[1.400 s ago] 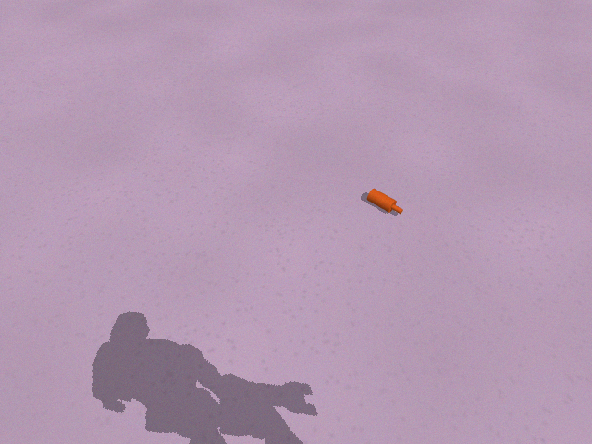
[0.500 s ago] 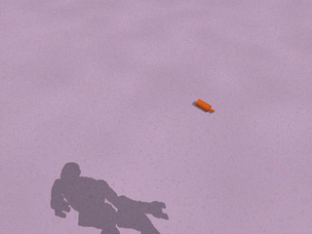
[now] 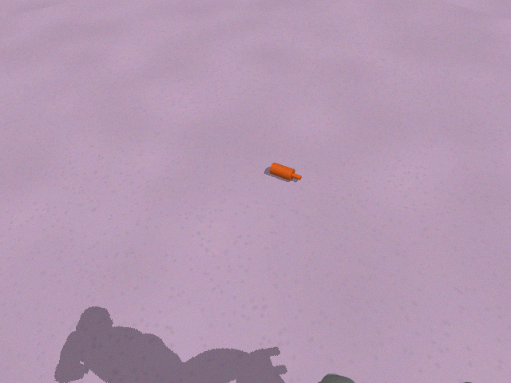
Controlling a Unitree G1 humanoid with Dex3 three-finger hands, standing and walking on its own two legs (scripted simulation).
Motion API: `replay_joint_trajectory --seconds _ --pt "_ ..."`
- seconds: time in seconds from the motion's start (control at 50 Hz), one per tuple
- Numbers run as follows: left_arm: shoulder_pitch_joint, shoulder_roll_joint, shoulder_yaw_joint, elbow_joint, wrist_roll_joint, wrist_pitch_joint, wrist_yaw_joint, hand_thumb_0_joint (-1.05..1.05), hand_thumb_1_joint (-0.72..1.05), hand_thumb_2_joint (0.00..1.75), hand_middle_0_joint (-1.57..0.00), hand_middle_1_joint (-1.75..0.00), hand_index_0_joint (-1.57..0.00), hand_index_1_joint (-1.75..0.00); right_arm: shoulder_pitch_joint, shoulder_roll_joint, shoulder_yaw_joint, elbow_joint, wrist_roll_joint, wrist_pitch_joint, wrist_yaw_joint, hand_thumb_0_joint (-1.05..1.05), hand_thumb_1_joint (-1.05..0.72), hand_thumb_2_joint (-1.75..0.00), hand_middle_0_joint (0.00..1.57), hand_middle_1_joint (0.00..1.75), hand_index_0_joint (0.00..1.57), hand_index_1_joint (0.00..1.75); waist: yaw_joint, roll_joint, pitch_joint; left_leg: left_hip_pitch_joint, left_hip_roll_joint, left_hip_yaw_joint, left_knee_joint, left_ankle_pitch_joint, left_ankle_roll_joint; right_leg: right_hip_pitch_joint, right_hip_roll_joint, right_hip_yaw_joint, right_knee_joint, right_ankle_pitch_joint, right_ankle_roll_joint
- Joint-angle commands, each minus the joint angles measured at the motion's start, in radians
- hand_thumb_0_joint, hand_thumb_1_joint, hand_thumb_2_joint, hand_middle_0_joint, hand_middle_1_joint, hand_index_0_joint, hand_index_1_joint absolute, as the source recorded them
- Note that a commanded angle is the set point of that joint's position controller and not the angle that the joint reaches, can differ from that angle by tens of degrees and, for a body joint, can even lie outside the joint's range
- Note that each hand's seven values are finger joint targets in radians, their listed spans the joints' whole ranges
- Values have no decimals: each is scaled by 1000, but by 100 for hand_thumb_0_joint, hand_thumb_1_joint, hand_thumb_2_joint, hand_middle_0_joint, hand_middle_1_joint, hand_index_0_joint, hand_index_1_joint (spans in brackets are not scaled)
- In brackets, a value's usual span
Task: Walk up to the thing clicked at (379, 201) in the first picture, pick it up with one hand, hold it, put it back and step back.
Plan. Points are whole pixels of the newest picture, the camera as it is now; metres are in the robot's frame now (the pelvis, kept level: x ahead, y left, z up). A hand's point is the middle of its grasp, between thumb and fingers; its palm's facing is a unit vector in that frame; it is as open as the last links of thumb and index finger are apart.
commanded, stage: walk up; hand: left
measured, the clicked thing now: (286, 172) +1.23 -0.08 -0.73
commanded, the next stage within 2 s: none
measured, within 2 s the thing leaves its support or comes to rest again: neither
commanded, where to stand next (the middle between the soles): +0.83 -0.07 m, yaw -28 degrees
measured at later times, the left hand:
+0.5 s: hand (150, 294) +0.32 +0.26 -0.16, palm faces -0.25 -0.89 -0.37, open 7.4 cm
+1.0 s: hand (200, 180) +0.61 +0.19 -0.11, palm faces -0.35 -0.83 -0.43, open 7.4 cm
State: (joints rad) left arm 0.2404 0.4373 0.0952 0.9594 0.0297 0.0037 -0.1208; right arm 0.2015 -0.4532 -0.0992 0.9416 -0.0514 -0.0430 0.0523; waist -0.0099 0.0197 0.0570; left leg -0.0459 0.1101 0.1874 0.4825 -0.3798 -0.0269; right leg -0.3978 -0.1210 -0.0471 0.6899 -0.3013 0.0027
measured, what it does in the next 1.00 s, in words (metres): walks ahead, turning right: right foot, then left foot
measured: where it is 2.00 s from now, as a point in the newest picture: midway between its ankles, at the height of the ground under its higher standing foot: (277, 246)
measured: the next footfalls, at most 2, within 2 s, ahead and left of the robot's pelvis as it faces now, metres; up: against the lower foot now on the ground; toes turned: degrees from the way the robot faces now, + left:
right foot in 0.04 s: +0.12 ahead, -0.15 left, +0.00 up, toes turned -7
left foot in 0.44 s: +0.36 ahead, +0.11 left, +0.00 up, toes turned -7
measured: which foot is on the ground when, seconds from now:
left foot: down 0.00-0.04, up 0.06-0.42, down 0.44-0.84, up 0.86-1.00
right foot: up 0.00-0.02, down 0.04-0.46, up 0.48-0.80, down 0.82-1.00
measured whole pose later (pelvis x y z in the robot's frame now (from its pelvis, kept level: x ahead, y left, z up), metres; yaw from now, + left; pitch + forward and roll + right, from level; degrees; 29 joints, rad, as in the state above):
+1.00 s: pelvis +0.41 -0.03 +0.00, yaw -21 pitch -3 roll -1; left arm 0.26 0.39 0.03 0.81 -0.01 -0.10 -0.02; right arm 0.30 -0.44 -0.05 0.83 -0.02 -0.01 0.07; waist -0.02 0.08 0.09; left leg -0.43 0.09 0.00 1.07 -0.42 0.01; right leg -0.30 0.00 -0.01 0.61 -0.26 -0.02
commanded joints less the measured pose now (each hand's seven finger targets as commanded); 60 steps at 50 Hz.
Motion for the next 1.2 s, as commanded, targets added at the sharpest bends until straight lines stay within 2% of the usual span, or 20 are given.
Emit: replay_joint_trajectory --seconds 0.0,0.02,0.04,0.06,0.16,0.34,0.4,0.44,0.46,0.54,0.64,0.76,0.78,0.8,0.82,0.84,0.94,1.08,1.16,1.18 --pt "214 219 80 -28 4 -45 34 0 90 90 -20 -30 -20 -30 -149 -169 -34 -143 1 -11 -8 0 -90 -90 20 30 20 30 156 -157 -77 -420 44 1 302 -170 126 456 121 -63 -101 -51 -36" --pt "330 301 108 -26 8 -54 59 0 90 90 -20 -30 -20 -30 -144 -84 1 -175 9 -10 1 0 -90 -90 20 30 20 30 210 -411 -55 -614 -71 10 668 -243 81 514 -25 268 -317 -343 -100" --pt "272 377 102 -76 -2 -64 63 0 90 90 -20 -30 -20 -30 -149 -114 -1 -213 32 -15 2 0 -90 -90 20 30 20 30 156 -397 -38 -737 -127 -154 761 -237 36 432 -260 848 -574 -470 -242" --pt "176 373 99 -105 -23 -63 69 0 90 90 -20 -30 -20 -30 -194 -193 -18 -198 27 -19 -2 0 -90 -90 20 30 20 30 120 -184 42 -694 -17 -257 767 -146 27 299 -308 886 -599 -571 -288" --pt "57 250 52 -154 -29 -88 92 0 90 90 -20 -30 -20 -30 4 -181 -20 -113 39 -11 16 0 -90 -90 20 30 20 30 14 -116 18 -475 27 -240 542 51 34 182 -97 381 -462 -128 -185" --pt "62 266 52 -217 -20 -115 92 0 90 90 -20 -30 -20 -30 -44 -162 -38 -207 19 -30 30 0 -90 -90 20 30 20 30 12 -110 19 -334 -6 -162 188 164 21 105 -81 291 -355 -22 -185" --pt "56 197 19 -234 -15 -111 96 0 90 90 -20 -30 -20 -30 172 -202 -67 -154 13 -49 14 0 -90 -90 20 30 20 30 -113 25 -73 54 -66 -150 72 82 65 -83 22 183 38 179 -129" --pt "149 122 -10 -231 -37 -109 111 0 90 90 -20 -30 -20 -30 253 -323 -96 -166 17 -64 -3 0 -90 -90 20 30 20 30 -106 314 -134 165 333 -867 -288 -260 204 -350 213 94 541 -209 -59" --pt "139 191 -6 -209 -23 -111 119 0 90 90 -20 -30 -20 -30 160 -324 -98 -184 47 -58 -2 0 -90 -90 20 30 20 30 -57 176 -81 8 349 -875 -308 -301 241 -302 128 178 613 -186 -71" --pt "143 197 8 -147 -45 -100 90 0 90 90 -20 -30 -20 -30 92 -200 -40 -199 44 -64 -8 0 -90 -90 20 30 20 30 -14 146 5 -129 180 -373 -235 83 202 -203 41 126 418 -18 -38" --pt "9 149 -4 -198 -34 -91 68 0 90 90 -20 -30 -20 -30 130 -223 -39 -211 30 -60 -9 0 -90 -90 20 30 20 30 -47 139 -18 -57 202 -230 -184 404 265 -155 39 48 121 -10 -15" --pt "61 154 17 -161 -29 -101 75 0 90 90 -20 -30 -20 -30 93 -206 -31 -235 40 -26 -2 0 -90 -90 20 30 20 30 18 61 -69 -205 137 -116 18 248 176 226 121 -42 -134 174 -50" --pt "131 197 36 -137 -27 -107 85 0 90 90 -20 -30 -20 -30 100 -163 -13 -243 39 -24 -1 0 -90 -90 20 30 20 30 58 -43 -102 -293 98 -83 171 242 149 380 129 -5 -150 125 -66" --pt "230 264 62 -127 -24 -115 100 0 90 90 -20 -30 -20 -30 126 -116 7 -253 39 -25 -1 0 -90 -90 20 30 20 30 113 -211 -146 -426 8 -35 440 134 107 506 4 221 -265 -57 -111" --pt "254 356 76 -157 -26 -122 114 0 90 90 -20 -30 -20 -30 156 -96 19 -267 38 -16 1 0 -90 -90 20 30 20 30 101 -312 -157 -635 -98 -90 652 -161 57 566 -271 727 -402 -172 -216" --pt "206 362 72 -165 -39 -115 115 0 90 90 -20 -30 -20 -30 116 -207 -12 -251 31 0 -9 0 -90 -90 20 30 20 30 95 -160 -111 -648 -43 -223 721 -190 51 462 -316 817 -406 -226 -311" --pt "80 258 39 -191 -44 -120 123 0 90 90 -20 -30 -20 -30 177 -183 -17 -174 35 3 0 0 -90 -90 20 30 20 30 6 -141 -30 -521 16 -230 576 -6 41 222 -113 345 -334 177 -230" --pt "71 301 47 -205 -20 -129 122 0 90 90 -20 -30 -20 -30 69 -159 -38 -212 23 -1 36 0 -90 -90 20 30 20 30 18 -183 -10 -389 0 -158 278 80 33 56 -88 276 -329 -105 -217" --pt "30 224 12 -203 -9 -110 126 0 90 90 -20 -30 -20 -30 277 -203 -77 -139 15 -18 23 0 -90 -90 20 30 20 30 -126 7 -74 66 -81 -103 132 69 55 -221 -7 165 3 -83 -131" --pt "72 137 -14 -202 -16 -109 126 0 90 90 -20 -30 -20 -30 352 -281 -99 -130 0 -24 14 0 -90 -90 20 30 20 30 -161 267 -75 103 83 -392 -65 -201 107 -323 124 80 361 -80 -77"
